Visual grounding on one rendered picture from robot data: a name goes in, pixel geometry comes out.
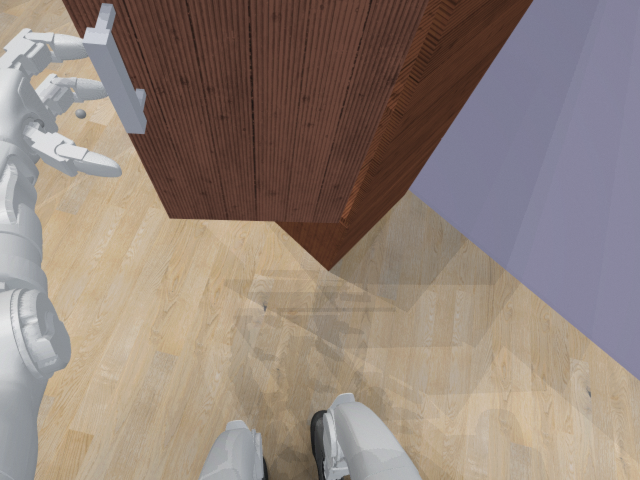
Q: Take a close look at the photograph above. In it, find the robot left upper arm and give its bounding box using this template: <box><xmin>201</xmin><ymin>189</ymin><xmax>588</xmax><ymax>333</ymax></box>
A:
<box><xmin>0</xmin><ymin>288</ymin><xmax>71</xmax><ymax>480</ymax></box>

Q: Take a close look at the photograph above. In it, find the cupboard door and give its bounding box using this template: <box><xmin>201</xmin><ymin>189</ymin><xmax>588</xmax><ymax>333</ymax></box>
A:
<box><xmin>62</xmin><ymin>0</ymin><xmax>429</xmax><ymax>223</ymax></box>

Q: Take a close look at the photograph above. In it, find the left robot forearm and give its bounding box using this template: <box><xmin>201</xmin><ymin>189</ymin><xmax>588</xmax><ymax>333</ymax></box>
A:
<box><xmin>0</xmin><ymin>140</ymin><xmax>48</xmax><ymax>297</ymax></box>

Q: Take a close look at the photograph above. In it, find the handle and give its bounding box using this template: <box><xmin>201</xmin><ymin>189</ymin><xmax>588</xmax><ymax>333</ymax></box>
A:
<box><xmin>82</xmin><ymin>3</ymin><xmax>147</xmax><ymax>134</ymax></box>

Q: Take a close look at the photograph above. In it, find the left robot hand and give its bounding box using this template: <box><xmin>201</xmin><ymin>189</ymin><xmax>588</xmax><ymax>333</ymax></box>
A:
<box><xmin>0</xmin><ymin>28</ymin><xmax>122</xmax><ymax>177</ymax></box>

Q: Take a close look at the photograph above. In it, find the right robot shin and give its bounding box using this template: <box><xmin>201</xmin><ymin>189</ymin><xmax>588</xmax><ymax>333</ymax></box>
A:
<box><xmin>323</xmin><ymin>393</ymin><xmax>355</xmax><ymax>480</ymax></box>

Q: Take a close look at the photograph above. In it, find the robot left thigh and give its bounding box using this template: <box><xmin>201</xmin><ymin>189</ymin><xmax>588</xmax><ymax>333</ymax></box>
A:
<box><xmin>198</xmin><ymin>428</ymin><xmax>264</xmax><ymax>480</ymax></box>

